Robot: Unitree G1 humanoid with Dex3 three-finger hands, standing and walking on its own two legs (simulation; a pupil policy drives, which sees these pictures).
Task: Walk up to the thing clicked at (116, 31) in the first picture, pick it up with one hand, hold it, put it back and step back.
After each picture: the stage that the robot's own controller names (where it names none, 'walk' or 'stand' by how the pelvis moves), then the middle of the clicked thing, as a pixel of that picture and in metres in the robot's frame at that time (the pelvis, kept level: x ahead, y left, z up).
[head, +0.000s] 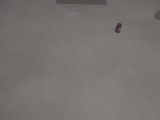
stand; (118, 28) +1.66 -0.52 -0.72
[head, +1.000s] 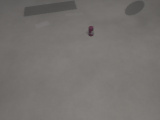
walk; (91, 31) +1.59 -0.05 -0.69
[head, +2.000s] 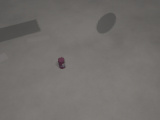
walk; (61, 63) +1.04 +0.24 -0.71
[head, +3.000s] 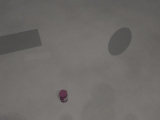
walk; (63, 96) +0.60 +0.17 -0.71
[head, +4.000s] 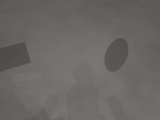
stand; out of the picture +0.35 +0.12 -0.70
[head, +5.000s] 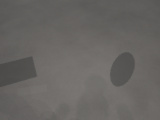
stand; out of the picture +0.31 +0.13 -0.72
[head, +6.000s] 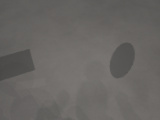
stand; out of the picture +0.29 +0.13 -0.71
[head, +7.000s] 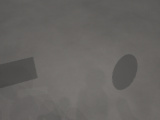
stand; out of the picture +0.26 +0.12 -0.72
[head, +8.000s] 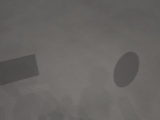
stand; out of the picture +0.27 +0.13 -0.72
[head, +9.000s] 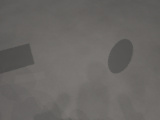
stand; out of the picture +0.34 +0.15 -0.71
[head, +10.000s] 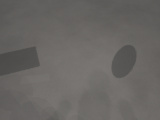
stand; out of the picture +0.37 +0.13 -0.72
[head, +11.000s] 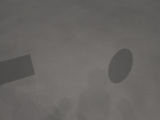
stand; out of the picture +0.31 +0.15 -0.72
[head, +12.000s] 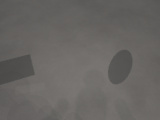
stand; out of the picture +0.31 +0.14 -0.73
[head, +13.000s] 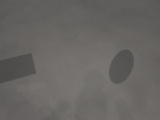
stand; out of the picture +0.32 +0.13 -0.73
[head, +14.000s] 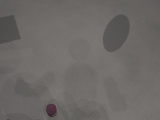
go down; (51, 110) +0.35 +0.14 -0.62
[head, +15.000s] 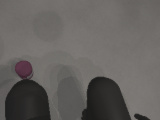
go down; (25, 70) +0.39 +0.20 -0.30
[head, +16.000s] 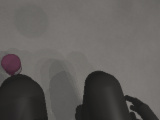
close in; (12, 65) +0.39 +0.21 -0.26
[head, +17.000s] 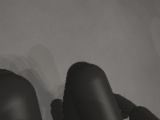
close; out of the picture +0.38 +0.23 -0.22
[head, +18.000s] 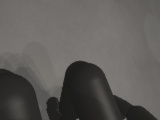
lift; out of the picture +0.37 +0.23 -0.23
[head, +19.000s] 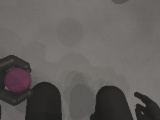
lift; (19, 83) +0.30 +0.22 -0.06
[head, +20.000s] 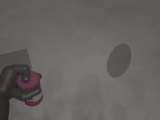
hold; (31, 89) +0.32 +0.17 +0.03
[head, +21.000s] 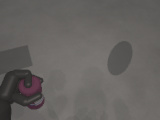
hold; (32, 93) +0.31 +0.17 +0.00
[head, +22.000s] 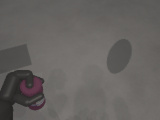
hold; (34, 94) +0.31 +0.17 +0.00
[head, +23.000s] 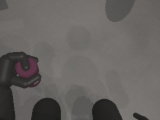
crouch; (29, 73) +0.37 +0.18 -0.08
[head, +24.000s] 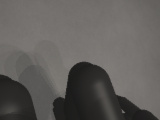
lower; out of the picture +0.38 +0.26 -0.22
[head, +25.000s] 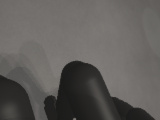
lower; out of the picture +0.41 +0.27 -0.23
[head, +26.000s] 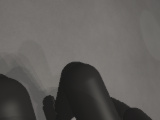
lower; out of the picture +0.40 +0.27 -0.24
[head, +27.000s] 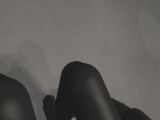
lower; out of the picture +0.40 +0.27 -0.24
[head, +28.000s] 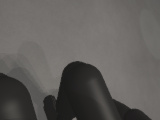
loosen; out of the picture +0.40 +0.27 -0.23
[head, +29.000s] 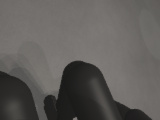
withdraw; out of the picture +0.38 +0.25 -0.23
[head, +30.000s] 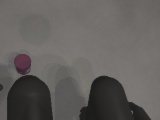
stand; (23, 65) +0.40 +0.21 -0.29
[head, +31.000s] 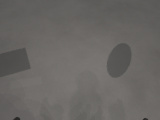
stand; out of the picture +0.33 +0.13 -0.65
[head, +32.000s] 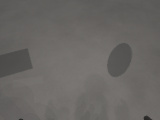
stand; out of the picture +0.36 +0.15 -0.66
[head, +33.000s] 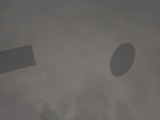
stand; out of the picture +0.36 +0.14 -0.68
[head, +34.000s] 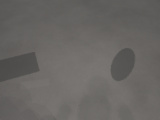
walk; out of the picture +0.37 +0.13 -0.72
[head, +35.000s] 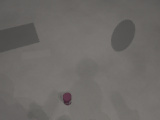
walk; (67, 99) +0.49 +0.09 -0.69
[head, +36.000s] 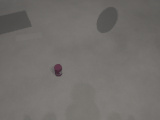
walk; (58, 70) +0.77 +0.17 -0.70
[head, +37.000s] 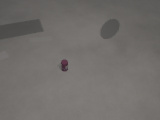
stand; (64, 65) +1.01 +0.14 -0.71
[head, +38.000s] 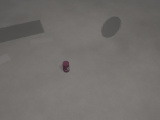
stand; (66, 66) +0.99 +0.15 -0.73
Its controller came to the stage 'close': yes
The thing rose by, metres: 0.70
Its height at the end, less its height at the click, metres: +0.00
